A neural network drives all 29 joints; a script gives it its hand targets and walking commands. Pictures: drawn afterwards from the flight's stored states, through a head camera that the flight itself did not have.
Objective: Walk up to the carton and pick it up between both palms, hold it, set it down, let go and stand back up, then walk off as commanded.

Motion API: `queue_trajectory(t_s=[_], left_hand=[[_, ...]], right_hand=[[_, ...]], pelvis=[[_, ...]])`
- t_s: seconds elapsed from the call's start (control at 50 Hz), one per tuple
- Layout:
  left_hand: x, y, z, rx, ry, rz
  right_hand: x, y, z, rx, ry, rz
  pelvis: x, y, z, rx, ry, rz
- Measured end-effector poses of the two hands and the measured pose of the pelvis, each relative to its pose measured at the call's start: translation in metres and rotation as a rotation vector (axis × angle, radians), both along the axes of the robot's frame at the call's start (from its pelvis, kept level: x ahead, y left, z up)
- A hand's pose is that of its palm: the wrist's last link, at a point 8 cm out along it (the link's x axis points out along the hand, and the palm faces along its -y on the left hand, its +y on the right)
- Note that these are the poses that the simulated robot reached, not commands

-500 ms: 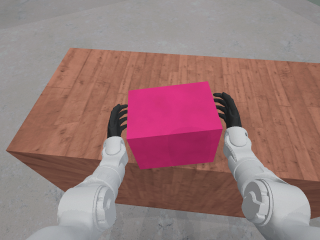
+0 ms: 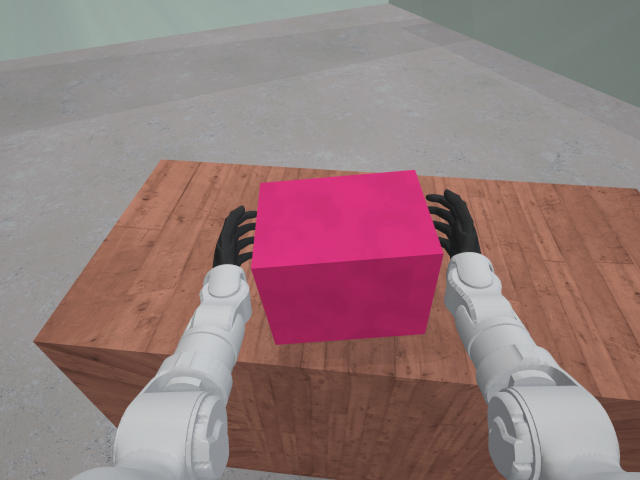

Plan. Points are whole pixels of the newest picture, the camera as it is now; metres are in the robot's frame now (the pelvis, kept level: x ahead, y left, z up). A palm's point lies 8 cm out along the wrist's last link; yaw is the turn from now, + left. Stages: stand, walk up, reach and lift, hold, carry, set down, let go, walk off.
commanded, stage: reach and lift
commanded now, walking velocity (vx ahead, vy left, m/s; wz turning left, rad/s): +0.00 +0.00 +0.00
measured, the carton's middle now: (343, 259) +0.41 -0.01 +0.05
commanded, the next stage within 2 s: hold in 1.72 s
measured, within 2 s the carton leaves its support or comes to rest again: neither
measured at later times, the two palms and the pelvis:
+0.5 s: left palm (214, 254) +0.35 +0.16 +0.12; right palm (470, 249) +0.35 -0.15 +0.14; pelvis -0.01 +0.00 +0.00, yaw +0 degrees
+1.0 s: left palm (214, 244) +0.35 +0.15 +0.15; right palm (482, 240) +0.34 -0.16 +0.16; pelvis -0.03 +0.01 +0.00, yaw -2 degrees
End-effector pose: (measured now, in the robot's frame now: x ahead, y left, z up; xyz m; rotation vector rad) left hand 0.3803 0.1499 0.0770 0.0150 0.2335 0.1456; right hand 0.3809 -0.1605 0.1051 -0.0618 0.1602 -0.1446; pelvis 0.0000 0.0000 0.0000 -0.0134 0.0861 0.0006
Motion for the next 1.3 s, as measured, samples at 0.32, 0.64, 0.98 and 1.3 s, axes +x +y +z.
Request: queue_trajectory(t_s=[0.32,0.64,0.98,1.3], left_hand=[[-0.008,-0.004,0.041,0.022,-0.013,-0.008],[-0.039,0.007,0.056,0.029,-0.009,-0.017],[-0.033,0.000,0.069,0.036,0.013,-0.029],[-0.033,0.011,0.060,0.055,0.021,-0.025]], right_hand=[[-0.013,-0.005,0.031,0.038,-0.004,-0.018],[-0.050,0.007,0.039,0.063,-0.004,-0.044],[-0.042,0.002,0.057,0.044,-0.028,-0.044],[-0.040,0.013,0.048,0.068,-0.051,-0.039]], pelvis=[[-0.007,0.000,0.002,-0.003,-0.084,-0.014],[-0.021,0.005,0.002,0.000,-0.203,-0.009],[-0.031,0.012,0.003,0.004,-0.167,-0.038],[-0.007,0.008,0.003,-0.002,-0.237,-0.002]])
